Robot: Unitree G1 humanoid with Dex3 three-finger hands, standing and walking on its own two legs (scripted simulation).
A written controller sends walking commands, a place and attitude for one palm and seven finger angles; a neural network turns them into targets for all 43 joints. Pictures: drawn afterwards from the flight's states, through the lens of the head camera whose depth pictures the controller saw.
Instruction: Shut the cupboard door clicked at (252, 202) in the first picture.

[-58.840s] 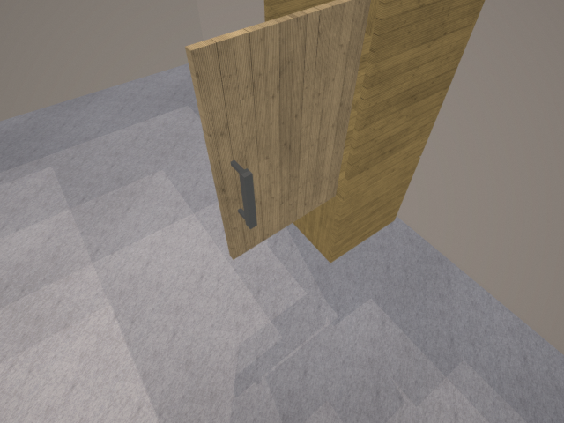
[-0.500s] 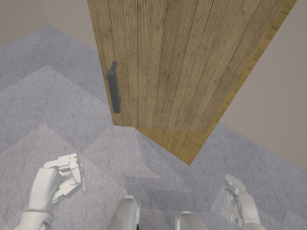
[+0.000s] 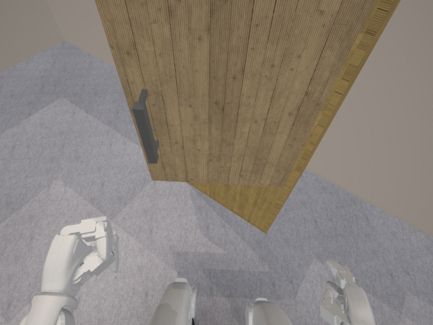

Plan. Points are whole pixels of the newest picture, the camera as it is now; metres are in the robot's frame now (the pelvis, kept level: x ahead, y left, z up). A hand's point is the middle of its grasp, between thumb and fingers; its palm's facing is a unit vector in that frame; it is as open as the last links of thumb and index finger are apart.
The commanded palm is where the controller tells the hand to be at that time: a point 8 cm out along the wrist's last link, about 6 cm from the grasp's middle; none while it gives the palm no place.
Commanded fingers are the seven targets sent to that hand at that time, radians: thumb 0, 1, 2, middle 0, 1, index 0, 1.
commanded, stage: raise the hand and make a fist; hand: left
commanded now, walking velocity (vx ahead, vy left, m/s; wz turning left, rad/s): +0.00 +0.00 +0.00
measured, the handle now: (149, 129) +0.49 +0.19 +0.04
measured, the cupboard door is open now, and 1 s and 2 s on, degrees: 33 33 33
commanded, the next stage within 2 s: bring the fist close to the handle in 0.12 s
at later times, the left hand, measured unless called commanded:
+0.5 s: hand (130, 234) +0.26 +0.17 +0.05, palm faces -0.03 -1.00 -0.02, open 3.1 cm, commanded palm +0.25 +0.22 +0.05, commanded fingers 0.00 0.90 0.90 -1.30 -1.50 -1.30 -1.50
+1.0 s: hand (154, 186) +0.35 +0.15 +0.04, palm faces -0.01 -1.00 -0.02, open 3.1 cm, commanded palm +0.33 +0.20 +0.04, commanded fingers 0.00 0.90 0.90 -1.30 -1.50 -1.30 -1.50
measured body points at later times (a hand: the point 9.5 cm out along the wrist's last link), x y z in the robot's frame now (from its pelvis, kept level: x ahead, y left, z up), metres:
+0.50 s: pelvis +0.00 +0.00 +0.00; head +0.07 +0.01 +0.44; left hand +0.25 +0.22 +0.05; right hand +0.19 -0.23 -0.08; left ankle +0.06 +0.11 -0.62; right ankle +0.01 -0.11 -0.62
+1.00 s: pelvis +0.00 +0.00 +0.01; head +0.09 +0.01 +0.45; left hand +0.34 +0.20 +0.05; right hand +0.15 -0.25 -0.09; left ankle +0.07 +0.11 -0.62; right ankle +0.01 -0.11 -0.62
